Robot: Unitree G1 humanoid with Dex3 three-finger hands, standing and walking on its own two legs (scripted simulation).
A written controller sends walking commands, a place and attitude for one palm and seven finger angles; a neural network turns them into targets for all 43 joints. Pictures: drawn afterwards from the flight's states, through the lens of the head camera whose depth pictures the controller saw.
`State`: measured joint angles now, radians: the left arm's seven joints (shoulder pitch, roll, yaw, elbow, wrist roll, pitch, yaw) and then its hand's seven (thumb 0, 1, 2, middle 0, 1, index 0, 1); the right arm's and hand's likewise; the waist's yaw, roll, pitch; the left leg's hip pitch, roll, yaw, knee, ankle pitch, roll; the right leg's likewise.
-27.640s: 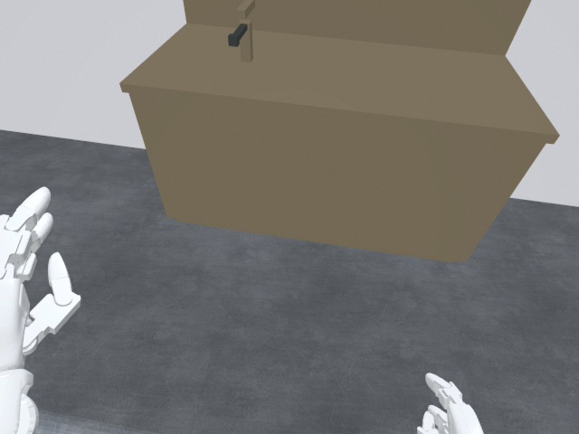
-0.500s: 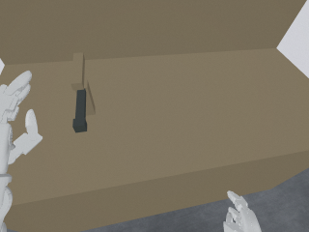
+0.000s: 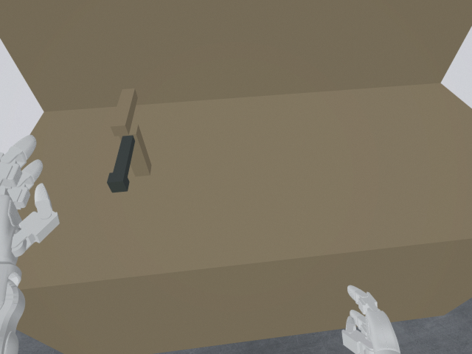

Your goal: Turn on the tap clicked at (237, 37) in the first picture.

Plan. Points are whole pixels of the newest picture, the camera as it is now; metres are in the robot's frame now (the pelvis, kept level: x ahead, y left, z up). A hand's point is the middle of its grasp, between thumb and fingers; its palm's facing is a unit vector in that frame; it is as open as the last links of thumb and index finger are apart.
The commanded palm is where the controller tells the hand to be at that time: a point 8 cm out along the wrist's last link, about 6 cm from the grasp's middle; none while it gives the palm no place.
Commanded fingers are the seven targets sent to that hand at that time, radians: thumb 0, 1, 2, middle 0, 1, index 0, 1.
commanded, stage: turn the palm inward beside the body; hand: left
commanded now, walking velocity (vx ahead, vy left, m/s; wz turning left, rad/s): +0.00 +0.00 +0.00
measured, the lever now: (118, 182) +0.36 +0.28 +0.09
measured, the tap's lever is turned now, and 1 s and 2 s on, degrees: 0 0 0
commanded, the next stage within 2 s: reach beside the lever's end, fingers flat in 1.66 s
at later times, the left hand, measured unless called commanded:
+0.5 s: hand (76, 239) +0.21 +0.24 +0.16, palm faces +0.38 -0.89 -0.25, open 7.4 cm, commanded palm +0.16 +0.29 +0.17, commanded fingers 0.00 0.90 0.90 -0.20 -0.30 -0.20 -0.30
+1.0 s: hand (66, 263) +0.18 +0.25 +0.15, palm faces +0.41 -0.90 -0.16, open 7.4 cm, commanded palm +0.13 +0.28 +0.16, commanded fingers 0.00 0.90 0.90 -0.20 -0.30 -0.20 -0.30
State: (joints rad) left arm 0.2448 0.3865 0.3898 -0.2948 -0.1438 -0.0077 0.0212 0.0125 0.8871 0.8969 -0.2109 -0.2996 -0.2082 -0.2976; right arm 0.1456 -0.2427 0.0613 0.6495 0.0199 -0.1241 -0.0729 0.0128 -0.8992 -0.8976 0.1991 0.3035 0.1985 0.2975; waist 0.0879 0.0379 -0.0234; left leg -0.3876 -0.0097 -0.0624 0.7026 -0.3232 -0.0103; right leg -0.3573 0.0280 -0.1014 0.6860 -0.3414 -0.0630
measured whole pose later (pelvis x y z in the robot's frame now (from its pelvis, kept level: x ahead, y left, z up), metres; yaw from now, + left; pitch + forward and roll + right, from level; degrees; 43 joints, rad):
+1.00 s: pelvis +0.00 +0.01 +0.00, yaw +1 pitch +0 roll -1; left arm 0.52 0.27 0.23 -0.51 -0.23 0.04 0.11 0.01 0.89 0.90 -0.21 -0.30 -0.21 -0.30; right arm 0.19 -0.24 0.07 0.64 0.04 -0.28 -0.09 0.01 -0.90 -0.90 0.20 0.30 0.20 0.30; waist 0.09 0.05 -0.06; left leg -0.40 -0.02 -0.07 0.73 -0.33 0.00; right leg -0.35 0.02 -0.11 0.69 -0.34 -0.05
